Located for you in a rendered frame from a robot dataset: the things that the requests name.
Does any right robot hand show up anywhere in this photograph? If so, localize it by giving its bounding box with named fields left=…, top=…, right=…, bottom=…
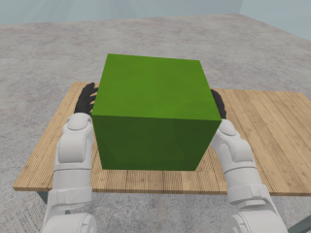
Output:
left=210, top=88, right=226, bottom=119

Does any left robot hand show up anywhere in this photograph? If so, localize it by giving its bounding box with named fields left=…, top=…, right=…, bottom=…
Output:
left=74, top=83, right=98, bottom=117

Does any carton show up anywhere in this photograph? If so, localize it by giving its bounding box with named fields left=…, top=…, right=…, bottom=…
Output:
left=91, top=53, right=222, bottom=172

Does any left robot upper arm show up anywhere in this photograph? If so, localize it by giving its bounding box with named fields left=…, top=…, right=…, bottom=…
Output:
left=43, top=213, right=97, bottom=233

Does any right robot upper arm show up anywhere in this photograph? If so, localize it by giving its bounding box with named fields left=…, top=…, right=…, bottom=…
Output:
left=229, top=210, right=287, bottom=233

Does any left robot forearm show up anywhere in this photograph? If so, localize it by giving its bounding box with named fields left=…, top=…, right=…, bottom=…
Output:
left=41, top=113, right=94, bottom=233

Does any table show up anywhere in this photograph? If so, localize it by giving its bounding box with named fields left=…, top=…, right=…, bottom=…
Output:
left=12, top=82, right=311, bottom=233

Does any right robot forearm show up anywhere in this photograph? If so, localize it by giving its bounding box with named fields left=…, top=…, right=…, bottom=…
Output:
left=209, top=118, right=289, bottom=233

